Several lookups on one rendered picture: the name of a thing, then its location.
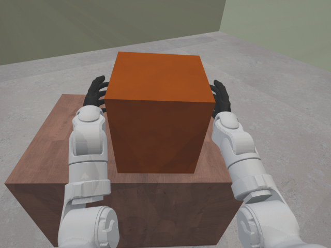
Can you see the right robot forearm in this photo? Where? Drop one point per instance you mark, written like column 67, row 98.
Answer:
column 250, row 182

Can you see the carton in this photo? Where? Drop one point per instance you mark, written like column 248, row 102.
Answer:
column 159, row 107

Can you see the robot left hand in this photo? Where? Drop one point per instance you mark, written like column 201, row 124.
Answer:
column 93, row 95

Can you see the left robot forearm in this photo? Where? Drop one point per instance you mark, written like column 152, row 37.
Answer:
column 88, row 157

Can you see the robot right hand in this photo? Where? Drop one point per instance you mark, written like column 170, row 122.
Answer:
column 221, row 98

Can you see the pedestal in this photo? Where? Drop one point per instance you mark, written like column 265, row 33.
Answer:
column 153, row 210

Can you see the robot left upper arm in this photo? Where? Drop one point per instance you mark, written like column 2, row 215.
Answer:
column 93, row 227

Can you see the robot right upper arm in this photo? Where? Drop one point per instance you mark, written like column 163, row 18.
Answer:
column 269, row 224

